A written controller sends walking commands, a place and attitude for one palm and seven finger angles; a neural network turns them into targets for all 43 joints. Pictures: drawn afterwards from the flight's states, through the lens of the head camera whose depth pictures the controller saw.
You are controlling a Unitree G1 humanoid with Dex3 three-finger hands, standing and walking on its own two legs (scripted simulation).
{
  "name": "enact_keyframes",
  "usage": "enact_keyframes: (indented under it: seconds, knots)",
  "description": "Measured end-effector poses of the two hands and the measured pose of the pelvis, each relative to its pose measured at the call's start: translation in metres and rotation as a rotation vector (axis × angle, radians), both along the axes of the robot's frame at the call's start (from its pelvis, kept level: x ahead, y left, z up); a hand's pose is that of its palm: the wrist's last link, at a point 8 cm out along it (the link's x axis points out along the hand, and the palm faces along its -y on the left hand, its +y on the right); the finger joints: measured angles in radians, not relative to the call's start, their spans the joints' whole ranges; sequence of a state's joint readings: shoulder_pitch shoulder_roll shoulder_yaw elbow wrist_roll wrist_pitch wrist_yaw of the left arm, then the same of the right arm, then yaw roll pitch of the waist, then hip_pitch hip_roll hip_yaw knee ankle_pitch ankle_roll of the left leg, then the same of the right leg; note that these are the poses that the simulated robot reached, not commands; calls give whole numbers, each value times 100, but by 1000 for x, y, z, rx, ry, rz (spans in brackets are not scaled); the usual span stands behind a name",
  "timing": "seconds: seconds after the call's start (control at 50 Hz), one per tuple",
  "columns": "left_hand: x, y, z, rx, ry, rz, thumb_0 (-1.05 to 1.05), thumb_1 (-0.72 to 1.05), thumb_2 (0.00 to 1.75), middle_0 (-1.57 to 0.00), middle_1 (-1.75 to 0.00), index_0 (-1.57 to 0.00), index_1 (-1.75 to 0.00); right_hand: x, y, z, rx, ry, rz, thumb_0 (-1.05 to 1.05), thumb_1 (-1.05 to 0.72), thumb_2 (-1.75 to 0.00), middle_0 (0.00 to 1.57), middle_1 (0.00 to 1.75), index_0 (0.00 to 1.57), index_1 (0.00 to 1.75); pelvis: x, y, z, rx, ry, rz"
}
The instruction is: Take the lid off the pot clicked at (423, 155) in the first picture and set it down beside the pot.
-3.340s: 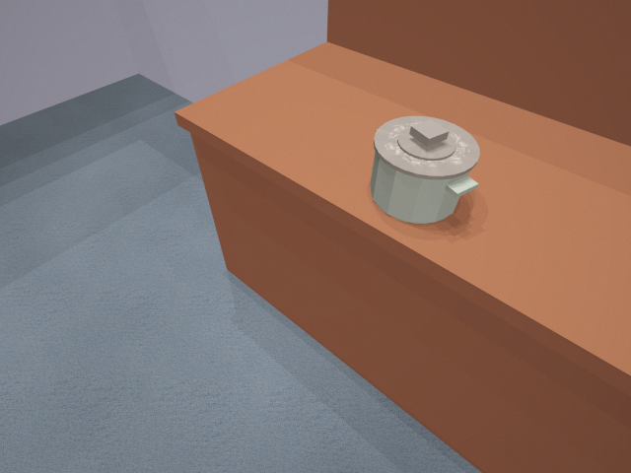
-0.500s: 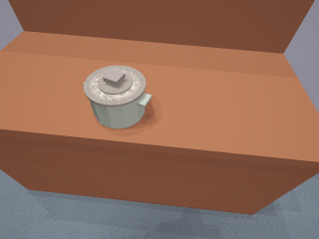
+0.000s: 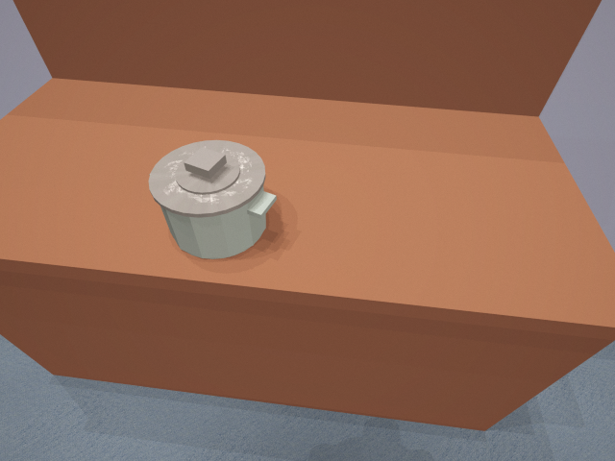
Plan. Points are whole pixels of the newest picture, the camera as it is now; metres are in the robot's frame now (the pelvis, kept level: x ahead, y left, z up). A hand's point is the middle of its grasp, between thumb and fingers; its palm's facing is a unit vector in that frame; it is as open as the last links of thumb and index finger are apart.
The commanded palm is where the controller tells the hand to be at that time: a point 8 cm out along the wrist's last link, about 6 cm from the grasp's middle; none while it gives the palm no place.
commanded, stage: come to a stop and stand still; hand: left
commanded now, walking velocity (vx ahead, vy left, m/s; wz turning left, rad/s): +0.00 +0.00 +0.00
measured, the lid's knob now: (205, 162) +0.54 +0.20 +0.09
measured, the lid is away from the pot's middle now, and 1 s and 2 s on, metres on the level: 0.00 0.00 0.00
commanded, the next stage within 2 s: look again from close up in 0.06 s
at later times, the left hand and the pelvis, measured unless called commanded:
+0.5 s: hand out of the picture +0.02 +0.20 -0.19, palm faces +0.04 -0.98 -0.18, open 7.4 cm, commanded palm none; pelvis +0.01 +0.03 -0.01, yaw +1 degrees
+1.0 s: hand out of the picture -0.02 +0.22 -0.19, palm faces +0.04 -0.98 -0.17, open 7.4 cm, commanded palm none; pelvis +0.00 +0.05 +0.00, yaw +1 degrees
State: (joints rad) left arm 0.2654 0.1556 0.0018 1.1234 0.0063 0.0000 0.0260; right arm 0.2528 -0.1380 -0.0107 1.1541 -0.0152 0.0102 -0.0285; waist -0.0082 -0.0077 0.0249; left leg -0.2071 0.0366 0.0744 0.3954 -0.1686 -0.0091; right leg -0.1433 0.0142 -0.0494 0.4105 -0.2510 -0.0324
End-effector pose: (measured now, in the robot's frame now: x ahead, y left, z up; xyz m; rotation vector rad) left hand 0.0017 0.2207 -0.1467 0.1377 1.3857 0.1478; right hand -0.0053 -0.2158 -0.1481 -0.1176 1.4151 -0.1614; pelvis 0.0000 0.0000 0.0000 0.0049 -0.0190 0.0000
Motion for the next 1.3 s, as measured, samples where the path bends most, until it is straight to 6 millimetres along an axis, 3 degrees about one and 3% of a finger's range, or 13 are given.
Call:
enact_keyframes:
  seconds: [0.22, 0.44, 0.62, 1.02, 1.3]
  knots:
    - [-9, -7, -2, -2, 35, 4, 0, 90, 90, -20, -30, -20, -30, 6, 4, -5, 3, 5, 4, 1, -92, -90, 20, 29, 20, 30, 8, 5, -4, -18, 9, 1]
    - [5, 17, -11, -4, -27, 12, 0, 90, 90, -20, -30, -20, -30, 38, 14, -1, -38, -100, 35, 1, -93, -90, 20, 29, 20, 30, 15, 24, -9, -12, 0, 13]
    - [9, 35, -13, -9, -55, 6, 0, 90, 90, -20, -30, -20, -30, 49, 23, 8, -60, -141, 60, 1, -93, -90, 20, 29, 20, 30, 12, 36, -9, -16, -7, 15]
    - [-32, 51, -10, -14, 41, 20, 0, 90, 90, -20, -30, -20, -30, 30, 39, 10, -52, -88, 68, 1, -93, -90, 20, 29, 20, 30, 4, 52, -5, -15, -4, 19]
    - [-38, 44, -9, -29, 49, 25, 0, 90, 90, -20, -30, -20, -30, 17, 43, 8, -41, -63, 51, 1, -93, -90, 20, 29, 20, 30, 1, 53, -4, -12, -10, 16]
